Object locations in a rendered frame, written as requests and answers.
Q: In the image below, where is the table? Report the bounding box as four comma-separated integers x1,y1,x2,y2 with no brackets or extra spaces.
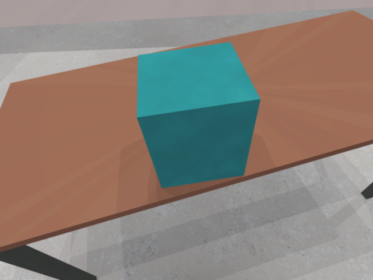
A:
0,10,373,280

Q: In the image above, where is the carton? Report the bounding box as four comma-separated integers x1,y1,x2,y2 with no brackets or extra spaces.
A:
137,42,261,188

